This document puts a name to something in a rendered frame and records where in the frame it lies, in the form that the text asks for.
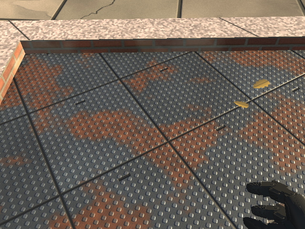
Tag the right robot hand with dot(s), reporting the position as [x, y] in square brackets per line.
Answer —
[289, 216]

